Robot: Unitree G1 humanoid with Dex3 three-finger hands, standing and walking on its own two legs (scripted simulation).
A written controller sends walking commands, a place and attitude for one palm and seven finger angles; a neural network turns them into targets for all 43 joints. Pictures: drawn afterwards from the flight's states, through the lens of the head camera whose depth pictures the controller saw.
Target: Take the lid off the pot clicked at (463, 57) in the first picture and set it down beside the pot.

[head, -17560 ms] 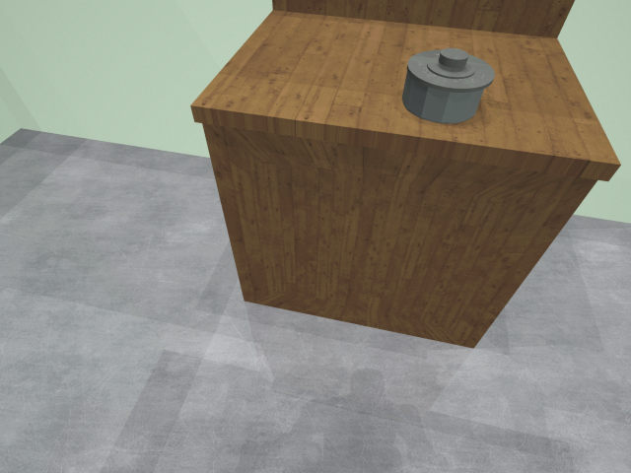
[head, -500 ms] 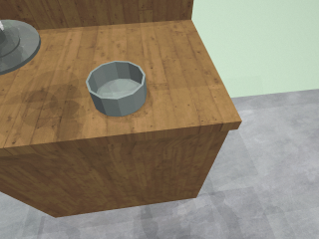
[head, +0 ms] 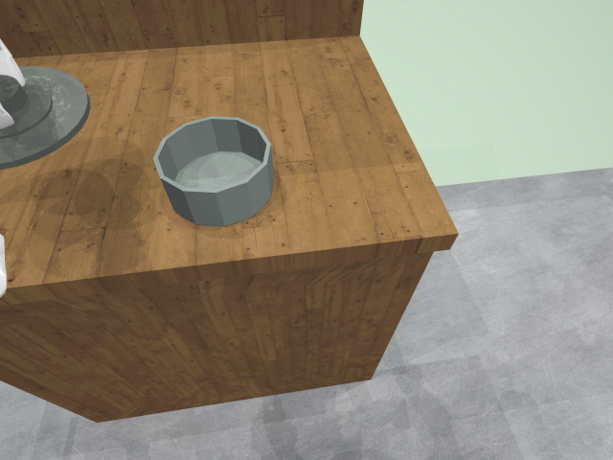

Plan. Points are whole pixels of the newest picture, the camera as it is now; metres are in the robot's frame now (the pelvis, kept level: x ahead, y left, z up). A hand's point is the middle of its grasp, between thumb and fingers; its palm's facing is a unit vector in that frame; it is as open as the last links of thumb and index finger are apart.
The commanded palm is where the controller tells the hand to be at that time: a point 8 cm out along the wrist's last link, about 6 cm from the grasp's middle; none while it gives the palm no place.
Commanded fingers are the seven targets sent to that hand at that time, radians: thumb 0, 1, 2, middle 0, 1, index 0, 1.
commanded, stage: lower the lid onto the table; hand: left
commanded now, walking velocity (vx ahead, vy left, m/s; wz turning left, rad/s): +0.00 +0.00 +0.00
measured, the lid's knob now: out of the picture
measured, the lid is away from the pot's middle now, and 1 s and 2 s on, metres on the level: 0.22 0.23 0.23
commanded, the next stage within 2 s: open the fingers wide in 1.96 s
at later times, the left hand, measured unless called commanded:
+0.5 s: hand out of the picture +0.46 +0.34 +0.21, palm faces -0.32 -0.23 -0.92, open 8.7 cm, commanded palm +0.46 +0.34 +0.28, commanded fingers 0.00 0.57 1.00 -0.86 -1.14 -0.72 -1.09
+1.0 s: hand (10, 149) +0.45 +0.33 +0.18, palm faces -0.38 -0.22 -0.90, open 8.7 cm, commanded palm +0.46 +0.34 +0.24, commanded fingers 0.00 0.57 1.00 -0.86 -1.14 -0.72 -1.09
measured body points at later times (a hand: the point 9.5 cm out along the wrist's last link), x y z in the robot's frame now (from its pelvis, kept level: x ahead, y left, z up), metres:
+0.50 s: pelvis +0.00 +0.00 +0.00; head +0.06 +0.00 +0.44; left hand +0.47 +0.35 +0.26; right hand +0.06 -0.29 -0.12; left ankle +0.02 +0.10 -0.74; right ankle -0.06 -0.14 -0.74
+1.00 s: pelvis +0.00 +0.01 -0.01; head +0.05 +0.01 +0.44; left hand +0.47 +0.34 +0.23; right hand +0.03 -0.28 -0.13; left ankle +0.02 +0.10 -0.74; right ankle -0.06 -0.13 -0.74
